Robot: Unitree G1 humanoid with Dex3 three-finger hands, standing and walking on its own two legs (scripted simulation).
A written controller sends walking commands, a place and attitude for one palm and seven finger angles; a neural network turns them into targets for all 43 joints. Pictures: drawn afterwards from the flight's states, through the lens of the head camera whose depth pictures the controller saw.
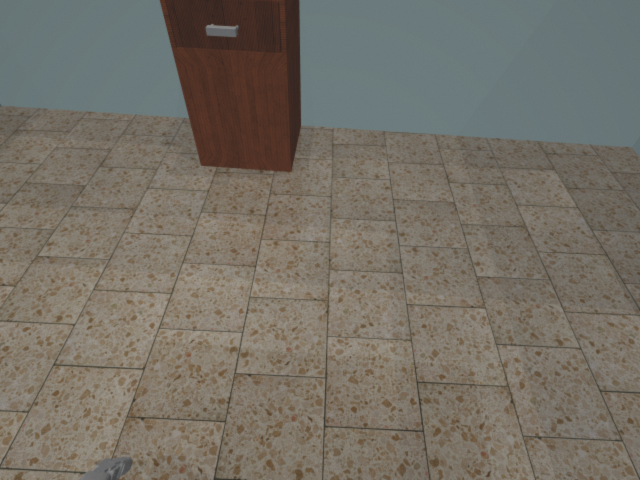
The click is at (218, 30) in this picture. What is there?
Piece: drawer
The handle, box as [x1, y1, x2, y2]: [205, 24, 238, 36]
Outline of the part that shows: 205,27 207,35 236,36 238,25 234,27 217,26 211,24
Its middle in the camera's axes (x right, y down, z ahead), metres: -0.38 -0.80 +1.48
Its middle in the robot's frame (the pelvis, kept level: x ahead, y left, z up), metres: +1.62 +0.45 -0.08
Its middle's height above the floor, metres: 0.69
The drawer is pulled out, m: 0.00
